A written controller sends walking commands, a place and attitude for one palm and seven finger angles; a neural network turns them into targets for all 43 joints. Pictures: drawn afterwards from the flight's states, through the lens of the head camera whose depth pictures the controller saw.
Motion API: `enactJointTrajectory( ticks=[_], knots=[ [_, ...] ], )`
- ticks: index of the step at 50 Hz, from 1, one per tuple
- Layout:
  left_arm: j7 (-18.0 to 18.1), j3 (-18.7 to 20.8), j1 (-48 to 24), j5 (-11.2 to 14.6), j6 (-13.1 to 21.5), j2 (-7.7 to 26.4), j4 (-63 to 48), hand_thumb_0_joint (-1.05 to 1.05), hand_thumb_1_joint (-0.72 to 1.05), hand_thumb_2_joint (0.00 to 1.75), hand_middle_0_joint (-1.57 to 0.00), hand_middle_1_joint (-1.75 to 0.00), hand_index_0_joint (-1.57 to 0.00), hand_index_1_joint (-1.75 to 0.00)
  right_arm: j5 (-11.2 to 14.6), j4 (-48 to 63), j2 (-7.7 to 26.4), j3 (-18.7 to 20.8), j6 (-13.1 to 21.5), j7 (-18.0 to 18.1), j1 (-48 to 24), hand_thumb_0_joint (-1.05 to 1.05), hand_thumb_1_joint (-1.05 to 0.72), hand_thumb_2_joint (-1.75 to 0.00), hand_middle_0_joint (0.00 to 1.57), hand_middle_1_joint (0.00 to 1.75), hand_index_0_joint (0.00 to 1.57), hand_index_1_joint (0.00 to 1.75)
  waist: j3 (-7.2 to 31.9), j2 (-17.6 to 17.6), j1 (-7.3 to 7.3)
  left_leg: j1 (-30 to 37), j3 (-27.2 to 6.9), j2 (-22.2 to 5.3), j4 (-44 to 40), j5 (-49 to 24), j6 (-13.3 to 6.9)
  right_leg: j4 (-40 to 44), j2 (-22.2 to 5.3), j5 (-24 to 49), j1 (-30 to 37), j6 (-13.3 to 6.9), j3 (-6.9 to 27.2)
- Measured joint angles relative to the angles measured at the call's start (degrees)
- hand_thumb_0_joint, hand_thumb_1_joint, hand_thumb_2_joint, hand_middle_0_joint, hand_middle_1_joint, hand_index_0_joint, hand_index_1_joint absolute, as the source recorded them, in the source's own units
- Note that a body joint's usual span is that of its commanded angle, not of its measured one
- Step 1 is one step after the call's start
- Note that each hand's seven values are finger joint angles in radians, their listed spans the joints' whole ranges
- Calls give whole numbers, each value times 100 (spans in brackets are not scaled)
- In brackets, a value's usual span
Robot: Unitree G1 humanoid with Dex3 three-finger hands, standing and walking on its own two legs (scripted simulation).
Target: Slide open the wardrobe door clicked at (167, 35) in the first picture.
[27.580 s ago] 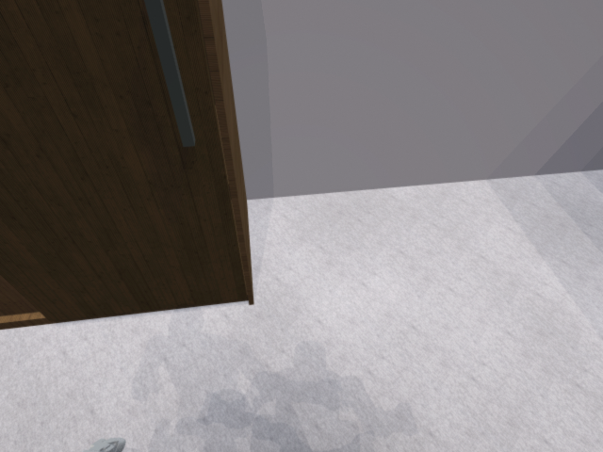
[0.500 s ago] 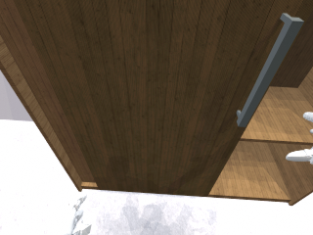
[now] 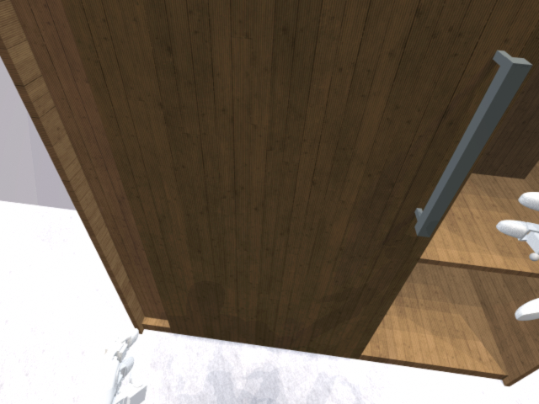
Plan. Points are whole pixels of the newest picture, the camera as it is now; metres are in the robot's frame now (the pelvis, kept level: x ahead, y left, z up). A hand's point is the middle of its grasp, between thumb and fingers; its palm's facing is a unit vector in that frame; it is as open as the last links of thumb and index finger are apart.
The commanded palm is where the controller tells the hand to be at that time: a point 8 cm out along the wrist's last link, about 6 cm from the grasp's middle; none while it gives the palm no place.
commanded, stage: draw the hand back to the body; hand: right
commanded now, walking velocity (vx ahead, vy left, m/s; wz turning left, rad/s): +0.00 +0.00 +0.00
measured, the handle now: (456, 157) +0.46 -0.28 +0.18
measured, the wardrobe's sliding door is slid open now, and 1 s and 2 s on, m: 0.54 0.54 0.54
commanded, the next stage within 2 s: step back with the hand held close in 1.32 s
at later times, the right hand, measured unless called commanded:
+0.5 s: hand out of the picture +0.22 -0.30 +0.17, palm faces +0.50 +0.82 -0.27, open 13.2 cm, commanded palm +0.17 -0.33 +0.18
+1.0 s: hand (512, 302) +0.21 -0.25 +0.17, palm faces +0.43 +0.82 -0.38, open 8.3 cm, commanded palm +0.16 -0.29 +0.18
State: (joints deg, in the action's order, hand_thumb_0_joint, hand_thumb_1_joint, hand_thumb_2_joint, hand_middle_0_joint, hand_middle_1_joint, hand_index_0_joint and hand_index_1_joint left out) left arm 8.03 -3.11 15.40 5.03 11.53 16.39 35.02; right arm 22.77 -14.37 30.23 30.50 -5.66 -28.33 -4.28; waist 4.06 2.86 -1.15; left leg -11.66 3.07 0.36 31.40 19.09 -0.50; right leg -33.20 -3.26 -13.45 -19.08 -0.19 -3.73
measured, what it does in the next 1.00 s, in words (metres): stands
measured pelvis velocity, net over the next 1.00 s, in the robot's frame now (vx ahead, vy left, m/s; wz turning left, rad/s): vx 0.03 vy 0.01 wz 0.00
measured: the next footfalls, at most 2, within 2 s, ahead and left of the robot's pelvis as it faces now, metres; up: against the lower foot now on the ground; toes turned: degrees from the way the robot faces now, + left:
none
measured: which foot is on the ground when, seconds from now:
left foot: down 0.00-1.00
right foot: down 0.00-1.00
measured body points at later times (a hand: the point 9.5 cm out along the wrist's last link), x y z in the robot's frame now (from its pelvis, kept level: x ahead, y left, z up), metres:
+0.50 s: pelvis +0.00 -0.01 +0.01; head -0.02 +0.00 +0.46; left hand +0.20 +0.19 -0.06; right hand +0.19 -0.34 +0.18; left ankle -0.02 +0.11 -0.73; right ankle +0.05 -0.12 -0.73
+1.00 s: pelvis +0.03 +0.01 +0.01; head +0.00 +0.03 +0.46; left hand +0.22 +0.24 -0.07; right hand +0.18 -0.29 +0.19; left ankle -0.02 +0.11 -0.73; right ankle +0.05 -0.12 -0.73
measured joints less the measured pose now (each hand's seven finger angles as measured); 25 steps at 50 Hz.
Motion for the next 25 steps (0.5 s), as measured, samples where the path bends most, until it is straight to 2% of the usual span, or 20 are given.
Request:
enactJointTrajectory(
  ticks=[4,13,14,16,19,22,25],
  knots=[
    [-87,-40,-79,13,71,-50,-116,2,90,90,-20,-30,-20,-30,15,422,-136,-5,-173,216,252,-1,55,-20,25,115,25,115,7,-17,-97,95,-1,-30,-87,-37,30,63,35,24,79,-30,-5],
    [-82,-194,-356,-53,143,-198,-59,1,90,90,-20,-30,-21,-30,-86,1487,-515,-334,-403,490,752,-1,52,-22,25,113,25,113,-121,-64,-331,434,114,-97,-347,-144,69,231,132,121,323,-81,97],
    [-100,-197,-391,-131,161,-217,-35,1,90,90,-20,-30,-21,-30,-310,1636,-525,-427,-307,737,806,-1,51,-22,25,112,25,112,-149,-63,-346,477,127,-95,-394,-166,71,258,135,138,351,-82,110],
    [-158,-210,-494,-272,183,-248,28,1,90,90,-20,-30,-21,-30,-740,1882,-580,-602,20,1504,951,-1,47,-24,25,109,25,109,-238,-60,-338,539,138,-103,-496,-229,78,361,151,200,412,-81,119],
    [-226,-193,-592,-387,114,-292,103,1,90,90,-20,-30,-21,-30,-1187,2207,-794,-750,389,2440,1233,-1,39,-28,25,105,25,105,-372,-59,-335,602,107,-133,-628,-319,85,580,186,322,529,-90,81],
    [-253,-147,-581,-462,-6,-324,208,1,90,90,-20,-30,-21,-30,-1460,2437,-965,-874,644,2964,1499,-1,30,-32,24,100,24,100,-446,-60,-354,673,70,-157,-733,-369,93,757,213,399,647,-100,39],
    [-263,-94,-520,-500,-132,-339,338,1,90,90,-20,-30,-21,-30,-1625,2571,-1040,-972,801,3242,1695,-1,20,-37,24,94,24,94,-499,-65,-368,775,43,-165,-818,-386,94,872,223,424,773,-99,10]
  ],
)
